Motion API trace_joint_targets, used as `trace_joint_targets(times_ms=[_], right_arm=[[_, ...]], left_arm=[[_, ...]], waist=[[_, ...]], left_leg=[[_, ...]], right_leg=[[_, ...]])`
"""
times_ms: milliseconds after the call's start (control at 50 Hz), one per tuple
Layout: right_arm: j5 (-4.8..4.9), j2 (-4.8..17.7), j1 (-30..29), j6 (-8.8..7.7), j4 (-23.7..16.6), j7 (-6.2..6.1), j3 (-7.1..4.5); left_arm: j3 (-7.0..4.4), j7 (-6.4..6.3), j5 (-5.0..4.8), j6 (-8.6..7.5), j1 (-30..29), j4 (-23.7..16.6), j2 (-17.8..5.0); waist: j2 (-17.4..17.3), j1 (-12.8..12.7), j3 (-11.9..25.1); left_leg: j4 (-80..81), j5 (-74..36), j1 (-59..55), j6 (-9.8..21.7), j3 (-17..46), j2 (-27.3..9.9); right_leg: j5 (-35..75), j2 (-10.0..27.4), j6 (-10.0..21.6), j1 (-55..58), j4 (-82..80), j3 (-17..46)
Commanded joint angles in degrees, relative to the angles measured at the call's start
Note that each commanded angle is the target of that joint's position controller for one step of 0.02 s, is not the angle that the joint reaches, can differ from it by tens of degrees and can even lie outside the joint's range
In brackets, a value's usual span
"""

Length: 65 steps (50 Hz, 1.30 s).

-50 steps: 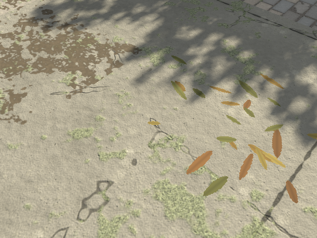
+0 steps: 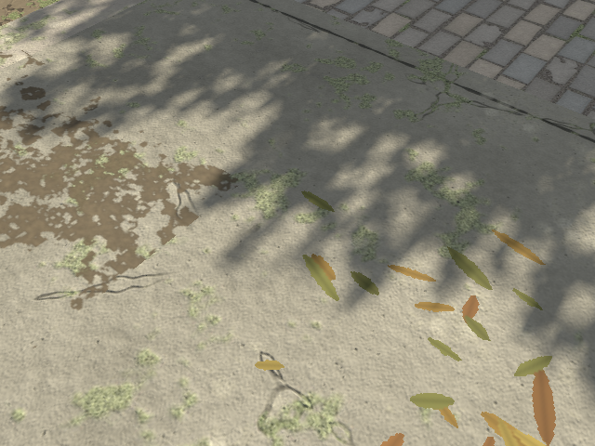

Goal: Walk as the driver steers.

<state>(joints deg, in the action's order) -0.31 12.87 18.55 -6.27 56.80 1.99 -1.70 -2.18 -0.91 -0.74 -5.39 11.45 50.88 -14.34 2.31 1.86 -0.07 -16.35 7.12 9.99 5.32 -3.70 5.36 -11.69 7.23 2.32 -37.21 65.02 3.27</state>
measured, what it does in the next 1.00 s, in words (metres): walks ahead: right foot, then left foot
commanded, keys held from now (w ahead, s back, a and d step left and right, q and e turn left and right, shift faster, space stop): w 0.90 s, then no key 0.10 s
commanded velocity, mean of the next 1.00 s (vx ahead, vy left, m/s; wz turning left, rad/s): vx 0.49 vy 0.00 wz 0.00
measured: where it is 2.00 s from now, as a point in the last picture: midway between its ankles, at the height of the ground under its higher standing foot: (303, 379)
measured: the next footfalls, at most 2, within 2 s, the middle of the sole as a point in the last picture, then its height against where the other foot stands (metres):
right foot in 0.30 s outside the picture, level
left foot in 0.86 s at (268, 392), level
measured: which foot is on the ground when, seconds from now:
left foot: down 0.00-0.32, up 0.34-0.84, down 0.86-1.00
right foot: up 0.00-0.28, down 0.30-0.88, up 0.90-1.00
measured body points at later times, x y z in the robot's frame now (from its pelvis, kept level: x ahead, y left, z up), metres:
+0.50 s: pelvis +0.27 -0.08 +0.00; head +0.29 -0.10 +0.45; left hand +0.33 +0.18 -0.12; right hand +0.36 -0.35 -0.14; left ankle +0.27 +0.08 -0.66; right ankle +0.29 -0.16 -0.74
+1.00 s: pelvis +0.54 -0.01 -0.01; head +0.58 +0.00 +0.44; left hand +0.57 +0.25 -0.16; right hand +0.67 -0.27 -0.13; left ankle +0.61 +0.07 -0.74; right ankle +0.43 -0.16 -0.65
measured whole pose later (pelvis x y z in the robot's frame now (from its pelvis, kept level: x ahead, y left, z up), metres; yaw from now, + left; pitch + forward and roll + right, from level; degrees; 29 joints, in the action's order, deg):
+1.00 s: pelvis +0.54 -0.01 -0.01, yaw +1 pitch +2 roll +0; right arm -0.1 14.0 8.5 -5.8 51.3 2.1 -2.9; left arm -2.8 -0.5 -1.1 -5.4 17.1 55.5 -14.6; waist 1.3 -0.4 -2.2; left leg -27.1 7.9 21.0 3.6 -3.6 1.7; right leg -24.2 1.6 1.7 -22.4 68.1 2.1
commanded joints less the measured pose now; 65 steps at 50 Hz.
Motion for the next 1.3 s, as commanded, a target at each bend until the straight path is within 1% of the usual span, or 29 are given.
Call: trace_joint_targets(times_ms=[20, 120, 220, 260, 280, 300, 320, 340, 360, 380, 400, 440, 500, 560, 640, 760, 820, 860, 880, 900, 920, 940, 960, 980, 1020, 1080, 1140, 1180, 1300], right_arm=[[0.09, 7.59, -2.20, -0.95, -3.17, -1.15, -1.22], [1.15, 9.47, 3.40, -0.07, -1.84, -2.01, -1.56], [1.48, 9.96, 6.57, 1.21, -0.16, -2.18, -1.94], [1.52, 10.83, 5.22, 1.82, -0.32, -2.28, -2.27], [1.37, 10.60, 3.92, 2.12, -0.69, -2.29, -2.12], [0.70, 8.69, 3.35, 2.22, -1.43, -2.26, -1.37], [0.05, 3.57, 7.37, 1.39, -3.09, -1.96, 0.35], [1.02, 1.43, 9.64, -0.14, -2.37, -1.62, 1.13], [2.36, 8.13, 5.33, -1.19, -3.12, -1.39, -0.51], [2.89, 9.47, 0.65, -1.57, -4.58, -1.41, -0.88], [2.25, 8.75, -1.59, -1.33, -4.91, -1.74, -1.01], [1.31, 6.84, -0.79, 0.26, -4.68, -2.08, -1.43], [1.04, 5.08, -1.07, 1.67, -5.00, -2.31, -1.50], [0.56, 4.99, -7.81, 1.74, -7.34, -2.33, -1.74], [0.83, 3.81, -15.94, 1.29, -9.54, -1.70, -1.34], [1.52, 4.20, -24.16, 0.48, -12.85, 0.02, -0.97], [1.54, 6.22, -20.54, -0.08, -12.55, 0.62, -1.76], [1.37, 10.56, -4.78, -0.09, -7.73, 0.05, -4.22], [0.65, 15.37, 5.92, 0.14, -5.68, -0.61, -5.43], [0.35, 17.31, 7.66, 0.29, -4.74, -0.11, -5.56], [0.67, 12.02, 4.95, 0.15, -5.48, -0.09, -4.07], [0.60, 9.88, -0.78, 0.03, -6.70, -0.30, -3.33], [0.32, 8.51, -5.92, -0.04, -7.77, -0.16, -2.72], [0.03, 6.83, -8.35, -0.11, -7.89, 0.11, -2.31], [-0.80, 5.04, -8.44, -0.32, -6.51, 0.26, -1.71], [-1.16, 6.83, -8.17, -0.29, -4.84, -0.89, -1.79], [-0.74, 7.91, -8.46, 0.73, -4.11, -2.06, -1.78], [-0.84, 8.74, -7.32, 1.23, -3.09, -2.52, -1.92], [0.46, 11.07, -6.77, 4.13, -2.37, -4.48, -3.38]], left_arm=[[-0.69, -0.38, 0.68, 0.31, 1.90, -2.43, -2.44], [-0.27, 0.55, 0.01, -0.35, -8.95, -5.22, -1.64], [-0.20, 2.37, -0.59, -1.09, -14.54, -7.98, -2.76], [-0.87, 2.76, -0.54, -1.59, -10.95, -7.57, -4.36], [-1.89, 2.66, -0.41, -1.73, -5.03, -5.91, -6.04], [-3.52, 2.26, -0.30, -1.87, 5.90, -2.74, -9.49], [-5.10, 1.95, 0.90, -1.68, 15.48, -1.16, -16.07], [-4.63, 2.28, 0.66, -1.34, 17.64, -0.25, -14.37], [-3.19, 2.37, 0.36, -1.49, 13.71, -0.96, -9.90], [-2.39, 2.30, 0.32, -1.39, 8.30, -2.33, -7.49], [-1.78, 2.57, 0.52, -1.33, 3.82, -3.03, -5.88], [-1.12, 3.02, 1.04, -1.49, 1.28, -2.79, -3.64], [-1.65, 2.71, 1.03, -1.85, 4.27, -0.70, -5.41], [-1.89, 1.69, 0.96, -1.35, 7.22, 0.70, -6.38], [-1.89, 0.89, 0.44, -0.85, 10.23, 2.03, -7.13], [-2.40, 0.34, -0.17, 0.39, 14.64, 5.04, -7.83], [-2.94, 0.06, -0.26, 1.11, 12.70, 5.00, -9.06], [-2.42, 0.08, 0.18, 1.65, 10.67, 4.23, -7.92], [-1.45, 0.07, 1.32, 1.51, 11.61, 2.72, -6.02], [0.67, 0.91, 0.64, 0.08, 18.99, 3.19, 2.09], [-0.76, 1.04, -0.74, -1.22, 14.85, 3.65, -4.54], [-1.53, 1.02, -1.65, -1.86, 9.92, 2.08, -7.24], [-1.62, 0.46, -1.16, -1.77, 7.86, 1.87, -7.03], [-2.14, -0.09, -0.21, -1.17, 6.93, 1.91, -6.56], [-2.07, -0.40, 0.02, 0.56, 9.87, 2.56, -3.61], [-1.97, -0.84, 0.58, 1.85, 8.55, 1.82, -2.15], [-1.50, -0.84, 0.88, 2.37, 3.26, 0.59, -1.54], [-1.39, -0.55, 0.39, 2.79, 0.94, 0.34, -1.81], [-2.45, 0.36, 0.35, 3.90, -5.74, -4.00, -4.96]], waist=[[-4.45, -2.65, -3.06], [-4.74, 1.33, -3.27], [-5.64, 2.46, -4.64], [-6.72, -0.23, -2.83], [-6.63, -3.62, 0.48], [-4.86, -7.97, 7.52], [6.45, -8.68, 17.35], [15.04, -8.00, 22.36], [9.38, -7.81, 15.43], [5.75, -6.34, 9.64], [1.36, -4.48, 5.64], [2.15, -1.46, 2.62], [1.31, -0.37, 0.68], [0.55, -1.69, -1.05], [1.02, -4.04, -2.75], [1.23, -5.84, -5.64], [2.71, -2.78, -2.81], [2.09, 4.79, 6.67], [-6.20, 7.39, 15.59], [-21.02, 2.81, 22.35], [-14.01, 4.37, 18.24], [-10.85, 3.02, 10.48], [-4.85, 0.54, 7.10], [-3.36, -1.12, 4.66], [-5.92, -3.75, 4.63], [-6.44, -5.16, 4.23], [-6.60, -3.98, 4.89], [-6.85, -2.71, 5.20], [-6.95, -0.79, 1.56]], left_leg=[[11.66, -3.71, 5.33, 9.84, 12.43, -16.24], [10.40, -4.16, -0.77, 7.04, 9.28, -15.54], [5.51, -3.81, -9.75, 6.11, 10.66, -19.40], [1.01, -10.79, -11.08, 4.99, 10.76, -19.99], [-5.95, -20.36, -10.36, 3.79, 8.88, -17.95], [-19.28, -23.31, -4.83, 2.01, 5.85, -14.37], [-42.52, -6.04, 15.59, -1.93, 1.20, -7.15], [-55.38, 23.95, 29.52, -2.99, 6.59, -1.60], [-60.83, 22.12, 34.99, -1.66, 10.81, -5.51], [-60.00, 16.72, 35.31, -0.87, 9.27, -8.66], [-56.44, 12.02, 32.81, -1.18, 8.00, -11.01], [-50.73, 7.26, 26.76, -1.74, 7.90, -13.45], [-46.44, 3.28, 27.49, -2.96, 6.93, -13.67], [-37.27, -4.15, 32.52, -4.11, 6.72, -13.78], [-23.97, -13.05, 30.37, -4.15, 4.87, -11.97], [-15.20, -9.16, 31.70, -2.37, 4.39, -10.45], [-13.10, -3.24, 23.02, -0.21, 2.35, -7.95], [-12.74, -4.17, 0.38, 2.66, 0.62, -5.45], [-13.35, -4.59, -17.96, 6.58, 15.15, -17.51], [-4.74, 6.96, -34.05, 15.28, 42.70, -28.37], [-1.62, 5.16, -30.14, 12.84, 42.88, -26.86], [-1.88, -6.68, -21.42, 10.56, 32.66, -25.61], [-1.73, -19.98, -12.45, 9.34, 24.57, -23.55], [-1.00, -28.18, -5.83, 8.55, 18.66, -21.24], [0.99, -35.49, 0.18, 7.99, 12.92, -18.83], [1.98, -43.16, 2.93, 8.76, 7.58, -17.47], [1.91, -41.21, 2.87, 7.01, 3.92, -15.55], [2.34, -37.30, 1.18, 6.55, 2.76, -16.02], [-1.97, -24.97, -6.32, 7.32, 6.00, -21.53]], right_leg=[[8.69, 2.44, -1.58, -1.83, -8.17, 0.16], [17.56, -0.67, -2.21, 0.29, -26.56, -2.45], [10.70, -2.10, -0.30, 0.42, -34.10, -2.59], [6.72, -3.77, 1.40, 6.70, -36.41, -3.91], [5.99, -5.70, 2.68, 14.93, -37.73, -5.49], [7.24, -4.16, 5.02, 29.89, -36.85, -3.49], [5.16, 10.57, 12.46, 53.16, -37.58, 17.49], [-1.96, 16.82, 17.51, 61.20, -46.86, 38.52], [-3.99, 14.92, 14.58, 55.53, -47.93, 33.76], [-0.24, 12.83, 12.34, 47.47, -48.55, 24.69], [4.77, 10.20, 11.26, 39.28, -50.70, 18.29], [8.77, 6.41, 9.83, 30.71, -54.45, 11.17], [16.17, 5.30, 10.92, 28.29, -56.88, 6.34], [18.81, 5.17, 10.65, 30.49, -57.85, 3.97], [15.54, 3.68, 8.97, 31.50, -58.99, 0.63], [15.56, 7.43, 8.42, 41.13, -55.60, 0.87], [28.00, 8.06, 6.97, 43.09, -49.73, 0.36], [39.73, 3.27, 4.33, 37.17, -31.65, -3.35], [20.43, -1.05, 2.19, 23.63, -11.88, -6.09], [-19.77, -11.43, -0.67, 2.19, 5.53, -1.87], [-21.29, -8.67, 0.19, -3.23, 11.84, 4.74], [-16.77, -6.22, 0.55, -4.81, 12.31, 3.14], [-12.23, -3.27, -0.14, -1.12, 9.89, 1.43], [-10.62, -1.88, -0.78, 1.98, 6.69, 0.71], [-8.33, -0.82, -1.27, 8.37, 2.30, 0.44], [-3.11, -1.29, -2.59, 9.36, -6.32, -0.46], [4.59, -1.72, -3.13, 12.13, -19.06, -1.55], [8.45, -2.40, -3.10, 13.62, -23.83, -2.03], [-2.69, -3.44, -1.23, 7.62, -26.86, -2.80]])
Velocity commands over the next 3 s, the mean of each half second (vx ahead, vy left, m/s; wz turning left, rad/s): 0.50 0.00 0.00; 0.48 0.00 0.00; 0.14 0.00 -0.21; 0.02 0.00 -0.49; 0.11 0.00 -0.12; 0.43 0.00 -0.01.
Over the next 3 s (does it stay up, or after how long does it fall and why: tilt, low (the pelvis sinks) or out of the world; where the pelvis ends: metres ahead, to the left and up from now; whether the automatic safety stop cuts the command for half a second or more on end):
stays up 0.90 -0.09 -0.01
